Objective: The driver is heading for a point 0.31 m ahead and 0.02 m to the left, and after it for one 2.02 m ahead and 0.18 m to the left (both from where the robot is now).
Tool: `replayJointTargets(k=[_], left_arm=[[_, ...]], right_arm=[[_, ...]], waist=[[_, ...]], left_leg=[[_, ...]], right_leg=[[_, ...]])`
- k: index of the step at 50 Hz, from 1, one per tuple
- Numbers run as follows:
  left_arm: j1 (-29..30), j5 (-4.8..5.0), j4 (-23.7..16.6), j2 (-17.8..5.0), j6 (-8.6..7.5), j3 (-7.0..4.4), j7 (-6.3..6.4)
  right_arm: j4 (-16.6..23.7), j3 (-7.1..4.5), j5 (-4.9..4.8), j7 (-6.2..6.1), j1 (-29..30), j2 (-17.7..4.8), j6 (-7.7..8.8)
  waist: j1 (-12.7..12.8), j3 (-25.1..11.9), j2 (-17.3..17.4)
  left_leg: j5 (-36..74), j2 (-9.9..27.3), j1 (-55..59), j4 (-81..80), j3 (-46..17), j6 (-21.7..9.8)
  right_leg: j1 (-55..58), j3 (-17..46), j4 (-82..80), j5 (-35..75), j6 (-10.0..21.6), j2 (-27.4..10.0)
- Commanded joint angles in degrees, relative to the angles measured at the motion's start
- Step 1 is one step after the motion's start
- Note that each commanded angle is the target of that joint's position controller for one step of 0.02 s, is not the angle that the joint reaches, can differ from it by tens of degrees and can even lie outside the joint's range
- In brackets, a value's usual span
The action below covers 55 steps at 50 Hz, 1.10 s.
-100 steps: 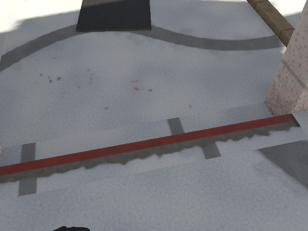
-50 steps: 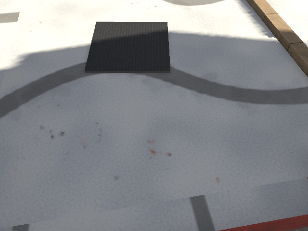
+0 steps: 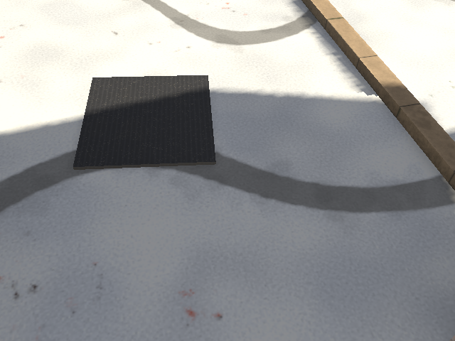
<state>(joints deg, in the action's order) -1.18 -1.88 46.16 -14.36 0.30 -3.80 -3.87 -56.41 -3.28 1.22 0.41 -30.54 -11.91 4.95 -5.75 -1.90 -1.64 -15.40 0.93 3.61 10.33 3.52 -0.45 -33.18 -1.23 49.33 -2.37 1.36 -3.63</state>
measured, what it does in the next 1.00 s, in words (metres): goes down: right foot, then left foot 0.16 m lower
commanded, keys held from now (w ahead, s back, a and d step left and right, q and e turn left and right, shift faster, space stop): w+shift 0.12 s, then shift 0.88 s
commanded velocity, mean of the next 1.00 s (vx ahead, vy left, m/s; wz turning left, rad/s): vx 0.31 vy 0.00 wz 0.00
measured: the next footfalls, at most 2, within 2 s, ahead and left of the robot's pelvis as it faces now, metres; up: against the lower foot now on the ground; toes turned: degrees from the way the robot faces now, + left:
right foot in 0.12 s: +0.13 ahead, -0.14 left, +0.00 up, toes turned -7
left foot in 0.50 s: +0.49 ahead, -0.03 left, -0.16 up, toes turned -3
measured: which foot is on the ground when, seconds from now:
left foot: down 0.00-0.14, up 0.16-0.48, down 0.50-1.00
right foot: up 0.00-0.10, down 0.12-0.50, up 0.52-0.80, down 0.82-1.00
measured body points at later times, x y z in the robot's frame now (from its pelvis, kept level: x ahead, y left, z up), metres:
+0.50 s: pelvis +0.31 -0.07 -0.13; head +0.33 -0.07 +0.32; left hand +0.22 +0.16 -0.27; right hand +0.51 -0.28 -0.23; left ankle +0.47 -0.03 -0.87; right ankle +0.11 -0.14 -0.72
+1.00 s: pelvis +0.42 -0.13 -0.17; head +0.43 -0.15 +0.28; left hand +0.49 +0.12 -0.31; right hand +0.49 -0.38 -0.32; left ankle +0.45 -0.03 -0.90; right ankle +0.45 -0.27 -0.90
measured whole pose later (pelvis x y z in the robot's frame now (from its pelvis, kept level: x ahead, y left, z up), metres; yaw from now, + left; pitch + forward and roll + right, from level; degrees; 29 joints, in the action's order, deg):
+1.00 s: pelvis +0.42 -0.13 -0.17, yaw -1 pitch +1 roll +1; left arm -14.0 -0.4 54.7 -10.8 -0.6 -3.1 2.9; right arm -53.7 -2.2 0.7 -1.2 -13.4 -11.2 0.5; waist -0.6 -0.8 0.6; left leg -12.8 -3.4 -17.6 29.7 -1.1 -1.5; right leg -18.5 3.7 32.4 -14.7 -2.1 -1.7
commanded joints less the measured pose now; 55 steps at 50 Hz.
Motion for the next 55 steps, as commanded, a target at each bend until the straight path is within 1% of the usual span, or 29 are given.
replayJointTargets(k=[1, 4, 6, 7, 8, 9, 10, 11, 12, 13, 15, 16, 17, 21, 24, 25, 26, 27, 28, 29, 30, 31, 33, 35, 38, 41, 43, 46, 55], left_arm=[[7.28, -0.55, -4.31, -4.32, -0.51, -1.05, -0.12], [1.66, -1.04, -2.69, -4.94, -0.9, -1.27, 0.11], [-23.4, -1.06, 5.91, -6.89, -1.78, -2.93, 1.14], [-35.57, -2.06, 9.82, -11.31, -2.78, -4.19, 2.15], [-34.87, -0.9, 9.56, -12.52, -3.99, -2.79, 2.01], [-33.22, 0.94, 9.34, -16.02, -4.13, -3.47, 2.51], [-26.08, 0.36, 7.97, -13.13, -4.8, -2.78, 2.87], [-23.08, -2.76, 6.17, 0.32, -9.42, 2.24, -0.35], [-18.25, -3.95, 6.53, 0.79, -10.62, 2.4, -0.97], [-12.24, -4.33, 5.13, 2.43, -10.53, 3.54, -0.14], [-3.64, -3.53, 0.31, 1.51, -11.82, 4.22, 2.79], [-5.88, 5.87, 4.36, -3.96, -10.46, 2.06, 5.44], [-14.83, 7.2, 6.83, -4.05, -9.84, 2.57, 6.85], [-25.87, 5.2, 9.9, -3.24, -6.32, 2.7, 8.26], [-25.72, 2.86, 9.94, -0.82, -3.33, 2.69, 7.86], [-25.91, 2.82, 10.35, 0.11, -3.29, 2.61, 6.75], [-31.41, 2.25, 10.54, 4.67, -3.57, 3.69, 5.46], [-37.92, 4.33, 9.51, 3.47, -4.06, 4.71, 4.65], [-34.5, 4.23, 7.25, -1.76, -4.18, 4.13, 4.4], [-28.56, 4.43, 6.23, -4.32, -4.34, 2.99, 5.03], [-27.18, 4.46, 5.68, -3.06, -2.94, 2.99, 6.35], [-25.78, 2.96, 6.54, -3.46, -1.02, 2.35, 7.31], [-23.95, 1.2, 6.0, 0.61, 0.17, 2.37, 7.65], [-19.21, 1.34, 5.31, 2.42, -0.88, 2.7, 7.95], [-19.15, 2.24, 5.95, 1.7, -0.28, 1.96, 7.79], [-16.92, -0.17, 4.83, -0.91, 0.7, 1.0, 7.52], [-15.82, 0.97, 5.63, -5.76, 0.57, -0.87, 7.12], [-12.77, 1.11, 5.56, -0.86, -1.07, -0.05, 6.91], [-14.09, 2.13, 8.17, -2.21, -2.34, -0.45, 6.43]], right_arm=[[1.97, -1.85, 0.58, -0.17, -2.23, -7.62, 0.5], [2.8, -2.8, 0.32, -0.38, 3.37, -11.0, 0.22], [3.34, -3.71, 0.03, -0.44, 9.28, -14.16, 0.25], [4.75, -3.81, 0.44, -0.8, 15.15, -12.52, 0.62], [6.5, -2.02, 1.03, -1.24, 12.19, -2.34, 1.7], [8.94, -1.49, -1.23, -1.07, 13.36, -3.77, 2.88], [8.22, -2.15, -1.27, -0.89, 15.79, -6.74, 2.18], [12.01, -0.72, 3.57, 1.71, 20.28, -4.34, 3.38], [10.69, 0.05, 3.76, 2.24, 16.96, -2.68, 2.17], [10.68, 2.26, 6.1, 3.03, 14.26, 1.79, 0.78], [10.29, 1.68, 6.98, 4.15, 13.17, -3.74, 0.95], [11.31, -0.69, -3.76, 2.12, 16.89, -7.81, 1.55], [11.85, 0.74, -3.98, 1.9, 19.2, -4.81, 2.03], [13.8, 3.14, -1.81, 3.39, 26.34, -1.11, 0.46], [8.83, 1.32, -2.27, 4.53, 14.61, -4.5, 0.24], [4.95, 1.05, -0.83, 4.59, 4.75, -5.43, 0.14], [3.44, 1.67, 1.61, 4.42, -0.12, -7.43, 0.01], [2.59, 1.09, 1.13, 3.77, 0.93, -8.52, 0.48], [5.67, 1.17, 0.09, 2.9, 8.45, -7.3, -0.31], [8.53, 0.63, -0.7, 1.67, 12.96, -8.68, -0.53], [9.75, 1.16, -0.63, 0.35, 22.02, -8.06, -1.08], [11.38, 2.46, -0.02, -0.05, 27.94, -4.5, -1.32], [10.46, 2.44, 0.45, 0.28, 28.55, -5.58, -1.47], [8.55, 1.72, 0.31, -0.63, 22.12, -5.7, -1.73], [6.74, 1.48, -0.58, -0.67, 19.92, -5.02, -2.45], [5.41, 2.06, -0.39, -0.12, 17.79, -2.08, -2.91], [6.0, 0.96, -0.98, -0.59, 15.71, -3.42, -3.04], [5.89, 0.37, -0.67, -1.92, 18.07, -3.84, -4.09], [3.55, -0.14, -0.8, -1.96, 15.95, -2.77, -4.13]], waist=[[0.3, 7.62, 8.88], [4.79, 7.38, 9.99], [16.67, -1.28, 5.97], [23.82, -2.88, -4.55], [16.26, -1.44, -15.37], [15.14, 0.04, -15.32], [10.92, 8.48, -4.02], [9.33, 10.16, 1.87], [5.02, 9.06, 2.28], [0.91, 9.51, 3.31], [-0.25, 5.63, 0.41], [-1.27, 8.75, -0.13], [1.91, 5.11, 1.95], [8.44, 3.94, 0.1], [2.85, 0.46, 1.72], [-0.78, -1.96, 6.26], [0.8, -11.07, 14.65], [2.47, -19.52, 12.6], [2.75, -22.95, 6.79], [2.67, -18.69, 0.21], [8.56, -15.43, -2.72], [11.22, -9.98, -5.85], [11.95, 0.01, -0.17], [7.92, -3.3, 7.03], [8.14, -6.36, 8.47], [8.08, -0.62, 5.93], [4.93, 2.61, -3.94], [5.22, 4.2, -3.94], [5.11, 0.65, -0.31]], left_leg=[[8.24, 13.89, 0.64, -2.11, -8.45, -11.09], [27.03, 12.42, -6.21, 7.77, -3.13, -9.61], [43.81, 9.34, -21.19, 36.59, 0.81, -9.33], [18.69, 3.57, -37.24, 65.11, 0.55, -7.21], [-18.12, -3.76, -51.75, 82.69, -8.7, -7.43], [-15.22, -5.21, -57.83, 77.17, -11.58, -7.11], [-11.43, -0.9, -59.98, 74.17, -10.99, -5.96], [-5.46, -2.31, -59.19, 76.52, -16.52, -7.3], [0.77, 0.37, -55.46, 72.48, -17.28, -7.81], [10.02, 3.76, -50.68, 62.18, -18.73, -9.27], [30.72, 1.97, -30.31, 44.68, -8.78, -7.25], [35.58, -1.96, -24.34, 32.94, -2.13, -4.37], [43.94, -3.07, -17.12, 29.79, -0.87, -1.99], [50.82, -3.04, -22.86, 12.43, -2.52, 0.39], [57.71, 1.88, -16.64, -3.05, -5.21, -2.91], [69.53, 6.03, -2.66, 0.15, -6.78, -6.62], [101.73, 15.4, 19.78, 22.83, -12.56, -12.09], [94.94, 23.78, 29.88, 31.42, -25.77, -22.73], [76.83, 24.69, 25.7, 26.58, -27.89, -25.37], [53.52, 24.13, 15.19, 19.52, -28.4, -24.95], [29.72, 25.31, 1.18, 12.82, -33.13, -24.3], [20.86, 24.12, -16.92, 8.12, -33.35, -22.67], [25.06, 10.78, -36.35, 5.7, -17.09, -17.54], [30.47, 5.59, -33.37, 7.09, -10.73, -14.37], [11.41, 6.39, -28.66, 7.15, -12.95, -12.05], [-14.84, 3.13, -33.34, 6.91, -15.1, -4.63], [-10.76, -1.68, -30.16, 9.54, -9.01, -1.89], [-5.37, -1.38, -23.69, 12.63, -8.18, -1.24], [7.34, -1.12, -17.31, 15.92, -6.92, -0.39]], right_leg=[[-5.35, -2.35, 0.2, -3.66, 0.58, -0.66], [10.23, -6.42, -5.91, -12.23, 2.74, 2.66], [41.05, -11.17, -8.24, -15.17, 4.49, 8.58], [52.16, 0.32, -15.97, -20.9, 6.82, 1.18], [51.12, 17.88, -16.45, -7.8, 5.38, -10.89], [46.63, 32.2, -31.17, -2.55, 9.8, -17.28], [39.67, 29.9, -30.18, -0.49, 12.52, -18.88], [28.69, 28.25, -25.17, -11.73, 17.21, -16.81], [21.74, 20.14, -23.82, -5.37, 16.24, -15.13], [13.07, 14.15, -23.54, -9.21, 12.55, -11.0], [-3.61, -0.5, -23.28, -11.9, 7.06, 0.83], [-7.15, -2.34, -21.33, 1.9, 5.82, 1.73], [-6.73, -2.5, -16.08, 0.87, 5.66, 1.8], [11.87, 0.28, 0.29, -10.6, 3.66, 1.2], [22.33, 1.61, 20.74, -0.71, 2.89, 0.74], [11.48, -1.02, 39.37, -15.21, 1.58, 4.51], [-7.78, -1.54, 61.85, -54.44, 0.05, 9.56], [-19.07, 13.94, 64.62, -49.63, -0.62, 8.23], [-21.41, 14.71, 61.67, -45.65, -1.29, 3.28], [-21.84, 15.97, 54.0, -33.6, -0.39, 3.33], [-17.77, 12.67, 47.09, -25.59, -2.62, 0.1], [-7.87, 10.92, 41.27, -21.55, -4.34, -1.78], [5.62, 6.54, 16.78, -17.41, -7.08, -1.68], [13.81, 4.24, 0.63, -12.88, -7.29, -0.22], [19.92, 3.67, -11.44, -5.72, -5.74, 1.33], [24.36, 6.54, -19.77, -6.55, -2.27, -1.94], [17.01, 7.89, -22.69, -20.07, 0.38, -2.22], [12.05, 6.87, -25.78, -20.17, -1.18, -0.13], [17.58, 6.71, -23.05, -3.8, 0.34, 0.25]])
